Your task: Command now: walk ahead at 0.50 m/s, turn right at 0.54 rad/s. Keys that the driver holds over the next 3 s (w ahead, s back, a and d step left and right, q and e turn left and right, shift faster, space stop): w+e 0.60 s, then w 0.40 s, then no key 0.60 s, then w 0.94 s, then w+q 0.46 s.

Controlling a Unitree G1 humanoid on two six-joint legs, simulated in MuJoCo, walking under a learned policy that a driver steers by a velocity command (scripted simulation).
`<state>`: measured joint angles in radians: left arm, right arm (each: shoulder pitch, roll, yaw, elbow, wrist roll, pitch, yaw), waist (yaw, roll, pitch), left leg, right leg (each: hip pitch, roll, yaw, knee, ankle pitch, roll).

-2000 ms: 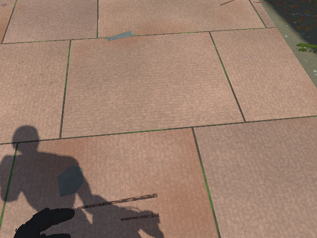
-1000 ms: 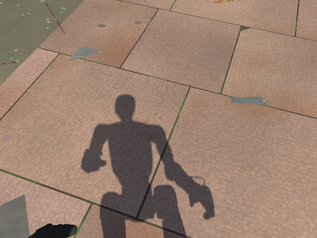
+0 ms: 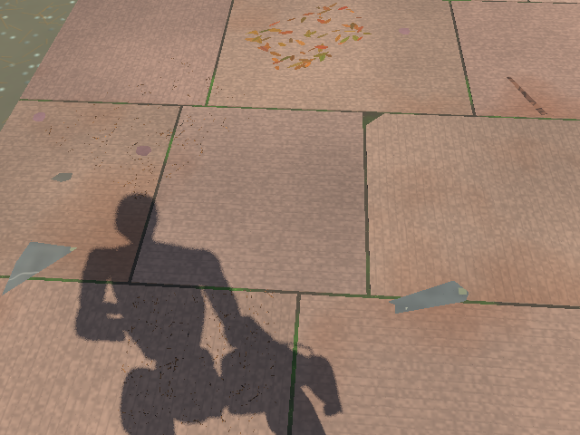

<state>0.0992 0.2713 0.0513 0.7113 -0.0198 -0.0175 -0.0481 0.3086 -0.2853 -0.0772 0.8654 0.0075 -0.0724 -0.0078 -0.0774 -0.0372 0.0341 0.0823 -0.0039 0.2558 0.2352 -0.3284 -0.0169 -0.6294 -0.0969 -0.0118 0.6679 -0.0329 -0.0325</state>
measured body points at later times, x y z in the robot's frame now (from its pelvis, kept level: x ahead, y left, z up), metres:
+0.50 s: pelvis +0.28 -0.04 +0.00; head +0.31 -0.06 +0.45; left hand +0.41 +0.24 -0.10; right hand +0.45 -0.33 -0.07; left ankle +0.49 +0.06 -0.71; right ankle +0.17 -0.11 -0.73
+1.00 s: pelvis +0.54 -0.12 +0.00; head +0.56 -0.14 +0.45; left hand +0.85 -0.04 -0.06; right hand +0.38 -0.37 -0.13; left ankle +0.49 +0.05 -0.73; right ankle +0.61 -0.30 -0.71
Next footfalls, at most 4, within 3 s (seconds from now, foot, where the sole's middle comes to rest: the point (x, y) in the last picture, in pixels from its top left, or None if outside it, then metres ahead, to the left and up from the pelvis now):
0.08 right None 0.21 -0.12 -0.77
0.56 left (274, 412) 0.52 0.04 -0.77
1.04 right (416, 349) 0.65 -0.32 -0.77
1.44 left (336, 293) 0.82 -0.14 -0.77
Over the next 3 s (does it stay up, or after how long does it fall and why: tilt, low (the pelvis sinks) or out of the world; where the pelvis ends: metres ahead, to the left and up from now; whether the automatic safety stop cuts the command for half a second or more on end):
stays up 1.15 -0.54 0.01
